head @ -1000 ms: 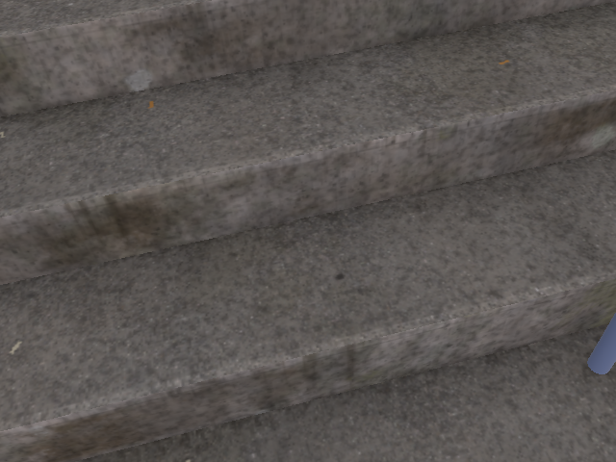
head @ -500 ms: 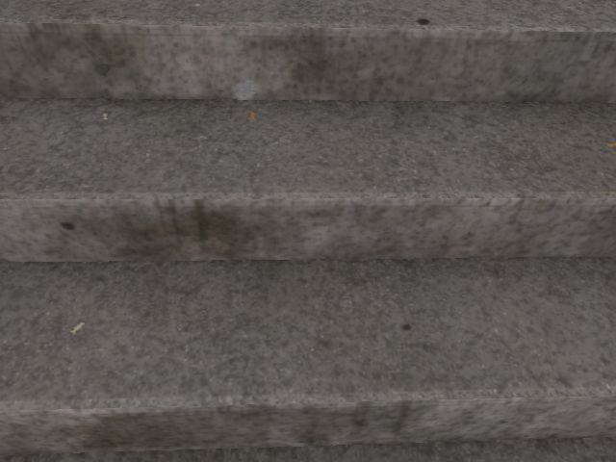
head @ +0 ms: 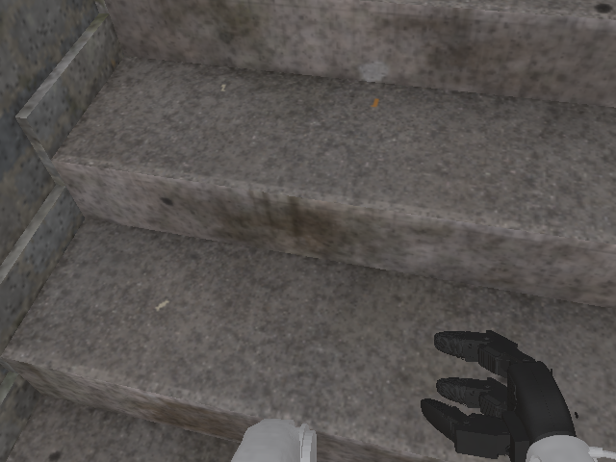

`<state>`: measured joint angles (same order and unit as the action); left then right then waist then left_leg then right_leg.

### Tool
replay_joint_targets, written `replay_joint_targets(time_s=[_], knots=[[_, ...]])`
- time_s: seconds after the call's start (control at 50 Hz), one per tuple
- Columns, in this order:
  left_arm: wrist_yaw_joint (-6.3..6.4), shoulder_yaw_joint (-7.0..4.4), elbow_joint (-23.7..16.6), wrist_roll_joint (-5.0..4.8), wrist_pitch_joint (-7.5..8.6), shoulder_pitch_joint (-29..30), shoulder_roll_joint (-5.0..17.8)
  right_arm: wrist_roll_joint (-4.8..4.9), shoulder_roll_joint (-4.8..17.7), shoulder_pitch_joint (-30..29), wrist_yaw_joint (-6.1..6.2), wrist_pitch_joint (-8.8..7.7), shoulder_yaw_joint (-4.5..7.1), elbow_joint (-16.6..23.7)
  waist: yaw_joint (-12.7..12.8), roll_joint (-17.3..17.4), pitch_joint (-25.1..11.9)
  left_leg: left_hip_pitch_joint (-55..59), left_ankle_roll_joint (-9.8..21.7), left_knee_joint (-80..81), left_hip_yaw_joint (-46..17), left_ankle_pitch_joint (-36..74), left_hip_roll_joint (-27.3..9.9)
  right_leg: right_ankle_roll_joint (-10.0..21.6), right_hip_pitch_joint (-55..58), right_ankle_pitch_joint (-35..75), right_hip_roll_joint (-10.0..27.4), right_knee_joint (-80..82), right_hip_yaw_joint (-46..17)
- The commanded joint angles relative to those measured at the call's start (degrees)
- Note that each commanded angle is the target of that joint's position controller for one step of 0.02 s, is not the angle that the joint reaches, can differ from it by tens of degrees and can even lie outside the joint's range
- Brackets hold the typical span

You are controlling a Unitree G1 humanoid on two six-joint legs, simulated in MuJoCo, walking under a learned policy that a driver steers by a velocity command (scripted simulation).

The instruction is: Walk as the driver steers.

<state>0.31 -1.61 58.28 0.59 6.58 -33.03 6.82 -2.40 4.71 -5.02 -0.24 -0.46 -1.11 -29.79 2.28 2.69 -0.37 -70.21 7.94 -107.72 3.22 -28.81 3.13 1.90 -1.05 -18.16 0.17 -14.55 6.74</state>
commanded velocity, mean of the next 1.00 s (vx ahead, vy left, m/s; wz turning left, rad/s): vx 0.49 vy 0.00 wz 0.04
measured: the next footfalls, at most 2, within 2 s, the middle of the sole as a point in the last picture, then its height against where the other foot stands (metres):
left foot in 0.08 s outside the picture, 0.17 m higher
right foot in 0.62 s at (440, 374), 0.17 m higher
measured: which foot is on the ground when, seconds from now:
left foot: up 0.00-0.06, down 0.08-0.62, up 0.64-1.00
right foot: down 0.00-0.10, up 0.12-0.60, down 0.62-1.00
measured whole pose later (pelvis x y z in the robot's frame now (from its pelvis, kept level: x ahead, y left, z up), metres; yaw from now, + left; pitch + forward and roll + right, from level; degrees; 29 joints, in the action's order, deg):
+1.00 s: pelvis +0.54 -0.07 +0.33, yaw -1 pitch +3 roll +1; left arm 0.4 -1.1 61.2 1.2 8.2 -33.0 5.9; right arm -2.0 1.3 2.7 1.5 -1.5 -1.1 -35.4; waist 2.9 0.8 -2.2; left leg -74.6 7.6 -117.6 2.1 -16.4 -2.1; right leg 4.6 -7.5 -22.0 -2.1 -26.4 6.7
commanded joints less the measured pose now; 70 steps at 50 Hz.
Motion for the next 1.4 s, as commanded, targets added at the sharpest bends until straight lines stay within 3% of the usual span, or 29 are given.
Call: replay_joint_targets(time_s=[0.02,0.06,0.08,0.1,0.12,0.14,0.2,0.28,0.4,0.46,0.52,0.56,0.6,0.62,0.64,0.66,0.68,0.72,0.78,0.92,1.04,1.08,1.14,1.18,1.2,1.22,1.26,1.3,1.4], knots=[[1.90,-0.81,-2.8,-2.03,-0.15,2.0,6.1,1.94,0.5,-9.5,-0.76,-0.37,-1.91,8.6,-2.6,-4.7,0.9,30.4,-0.3,34.1,13.0,2.5,-0.9,7.6,-16.7,55.8,9.5,19.7,-3.9],[1.75,-2.50,-5.2,-2.18,1.85,1.5,15.6,2.58,2.7,11.5,0.12,0.84,0.32,0.3,-9.1,-12.7,-17.3,50.4,1.2,30.5,12.4,6.3,6.3,7.6,-5.5,118.3,13.9,-0.4,-2.9],[0.31,-4.02,-7.0,-2.77,3.05,6.5,19.2,1.78,5.9,23.8,0.73,1.36,1.85,-1.5,-15.4,-18.9,-21.6,53.7,3.2,43.9,6.2,5.8,4.5,7.0,1.8,119.4,15.6,-16.0,-2.8],[-1.09,-4.11,-8.3,-3.91,4.12,4.5,17.6,0.63,11.4,27.0,1.07,0.51,3.85,-3.4,-15.0,-13.2,-25.9,65.1,7.0,49.6,-8.3,-0.5,-1.0,5.8,-8.1,104.0,13.1,-31.1,-5.9],[-3.39,-3.69,-10.2,-3.26,4.06,5.0,13.6,0.31,16.2,29.4,1.52,1.02,6.04,-4.7,-15.4,2.5,-25.9,69.4,14.4,70.5,-38.5,-7.7,-13.9,3.6,-23.0,51.0,0.7,-54.3,-7.3],[-4.76,-4.95,-11.8,0.91,3.09,9.8,12.7,0.90,17.5,24.7,1.56,1.88,7.28,-5.6,-13.5,4.4,-25.3,64.2,15.0,87.1,-57.2,-21.9,-16.1,3.6,-30.1,12.5,-5.8,-80.7,-14.0],[-1.19,-1.87,-20.4,2.42,0.30,15.0,1.5,1.79,9.1,13.8,0.50,-1.96,5.36,-14.2,-0.6,-6.4,1.0,42.0,7.6,87.9,-36.3,-15.8,-16.3,4.4,-50.8,10.6,-1.4,-103.5,-13.7],[1.09,2.38,-20.1,0.48,-2.94,12.3,-4.9,0.84,0.3,20.1,-0.38,-4.46,2.34,-23.3,4.2,-3.4,8.0,37.1,1.6,86.4,-11.7,6.4,-10.5,4.9,-60.4,9.1,0.0,-98.2,-14.5],[2.76,3.44,-26.3,0.89,-4.16,31.3,-4.4,1.51,7.8,29.9,-1.30,-7.64,2.53,-28.0,-0.6,1.9,7.3,50.5,3.7,94.2,-15.3,3.1,-13.7,5.3,-82.4,2.9,2.1,-117.1,-6.8],[1.71,5.03,-31.6,1.12,-4.53,42.5,-4.1,1.87,6.3,36.6,0.87,-7.83,2.02,-30.8,-3.7,0.9,6.4,55.4,2.4,99.1,-15.2,3.9,-12.0,4.9,-80.6,1.9,5.3,-98.7,-2.2],[0.23,5.33,-32.5,0.96,-5.62,44.2,-3.8,2.37,8.7,41.8,3.58,-6.64,3.28,-31.3,-6.2,-0.3,2.5,68.7,5.2,108.2,-11.0,33.8,-14.4,6.3,-68.2,-6.7,6.8,-79.5,1.1],[-0.37,5.44,-27.9,-0.78,-5.54,34.8,-6.0,2.45,9.6,36.5,4.14,-6.20,3.25,-27.3,-0.4,1.4,-5.2,66.5,4.5,99.7,-1.4,79.5,-14.1,8.6,-44.5,-10.0,1.7,-66.1,5.6],[0.34,2.54,-23.4,-1.91,-5.18,23.4,0.2,2.52,15.3,37.1,2.47,-6.83,4.39,-24.9,3.7,5.2,-12.7,69.3,4.1,83.5,-3.7,111.3,-17.3,8.3,-26.4,-12.4,-5.4,-54.1,7.5],[0.76,0.85,-22.0,-0.98,-4.97,16.0,4.4,2.73,16.8,33.5,0.96,-7.66,4.99,-23.5,8.5,8.9,-16.7,66.4,2.2,70.7,-3.1,107.8,-15.9,9.6,-16.2,-10.6,-4.3,-46.8,0.7],[1.51,-1.69,-18.6,0.70,-4.69,7.7,10.1,4.35,14.0,32.4,-1.05,-8.51,5.02,-20.3,10.0,-1.2,-19.4,44.6,-1.5,49.5,-2.1,90.2,-8.2,14.9,-2.4,-22.7,7.6,-35.6,-24.8],[1.72,-3.68,-17.0,1.65,-5.86,5.6,15.3,2.46,11.3,27.1,-3.20,-8.76,5.58,-17.4,10.7,-14.9,-21.0,34.2,-3.2,25.0,-4.9,23.6,3.8,19.2,-1.1,-30.2,16.7,-7.6,-55.9],[1.38,-3.99,-16.1,1.43,-5.56,13.2,14.2,-0.03,6.8,26.7,-3.42,-8.32,5.40,-14.8,4.9,-12.7,-17.3,26.2,-2.5,6.6,-15.2,21.6,2.0,16.5,-5.9,-35.6,17.6,-2.3,-61.0],[1.05,-1.94,-10.5,1.68,-4.03,17.7,4.7,-0.30,2.5,21.9,-2.17,-6.98,3.88,-9.9,-1.1,-0.6,-0.1,18.1,-0.8,-0.1,-10.4,27.9,-2.1,11.4,-22.7,-29.1,16.3,-9.4,-42.3],[-0.50,0.10,-3.8,2.22,-0.43,14.3,-2.9,1.08,-3.3,23.4,-0.29,-4.14,1.43,-8.4,-6.2,-3.0,3.3,11.1,0.8,-9.5,-12.0,22.8,-1.2,7.8,-26.3,-5.6,11.8,-8.5,-23.9],[-0.24,-0.61,-1.0,0.11,2.63,4.2,5.3,0.33,-1.1,12.3,1.57,-1.31,1.29,-5.4,-3.3,-6.1,3.8,-3.3,-1.7,-9.7,-1.1,19.4,-4.2,10.5,-14.6,9.3,10.7,-0.7,-15.8],[2.22,0.41,3.3,-0.08,1.31,-5.7,3.9,1.20,-2.7,-9.0,0.90,-2.06,-1.69,6.2,0.4,-6.2,8.1,-15.5,-0.1,1.3,2.0,5.2,-9.5,8.5,-0.6,12.8,11.3,8.7,-13.9],[3.57,-0.08,2.8,-2.13,0.31,-5.9,5.1,1.97,-2.2,-8.0,-0.47,-0.69,-2.34,5.9,1.7,-6.0,3.8,8.0,0.9,23.6,7.9,4.2,-8.8,10.6,-3.2,31.5,11.1,18.9,-8.4],[2.51,-1.27,-0.4,-1.91,1.72,-2.6,12.9,3.75,0.8,13.0,0.46,-0.75,0.29,-2.1,-7.9,-12.3,-13.6,43.3,3.1,38.1,13.0,6.9,1.9,10.7,1.0,105.1,14.7,-5.8,-4.3],[-0.66,-2.66,-4.7,-3.47,3.21,-0.5,14.3,1.22,9.8,26.0,1.36,-1.54,3.77,-7.5,-12.5,-10.4,-24.4,67.0,8.3,52.7,-10.1,-1.4,-4.4,6.4,-12.9,91.6,9.6,-35.7,-6.7],[-2.58,-2.56,-7.1,-3.15,3.42,3.6,10.6,0.01,16.3,32.3,1.89,-0.75,6.28,-9.9,-15.4,3.1,-26.2,73.5,16.6,73.4,-41.3,-5.2,-19.5,4.1,-28.2,39.5,-3.5,-64.9,-8.2],[-2.94,-3.65,-9.6,-0.13,3.55,7.8,9.4,0.30,17.2,25.2,1.66,-0.55,6.84,-9.6,-11.7,6.1,-27.3,68.4,15.4,88.1,-54.8,-6.4,-22.3,3.5,-32.9,13.5,-6.5,-88.1,-16.7],[-1.79,-2.45,-16.3,2.10,1.90,14.0,3.2,1.87,9.5,17.1,1.36,-2.75,5.54,-14.3,-4.4,-7.3,-10.0,54.2,10.0,84.2,-40.1,-14.1,-22.0,4.1,-43.6,17.1,-0.9,-94.5,-14.0],[-0.91,-0.39,-20.1,1.77,0.93,17.4,-2.7,0.01,0.5,21.7,1.46,-4.38,3.00,-22.3,-1.2,-5.9,-1.4,46.7,7.1,83.8,-28.2,-1.9,-20.3,6.7,-52.4,13.1,-0.9,-105.1,-14.9],[0.54,0.82,-20.8,0.01,-3.67,18.5,-3.6,0.62,2.4,23.3,-0.51,-8.68,2.55,-26.9,3.4,-6.9,5.8,42.1,-0.5,90.7,-4.6,17.0,-18.4,6.7,-62.5,11.2,-1.9,-102.0,-16.3]])
Keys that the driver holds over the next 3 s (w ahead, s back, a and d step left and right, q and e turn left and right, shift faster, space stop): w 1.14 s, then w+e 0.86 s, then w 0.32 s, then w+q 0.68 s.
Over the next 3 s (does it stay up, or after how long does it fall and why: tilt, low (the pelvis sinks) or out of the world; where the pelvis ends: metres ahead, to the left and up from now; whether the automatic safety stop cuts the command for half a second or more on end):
stays up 1.66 -0.43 0.98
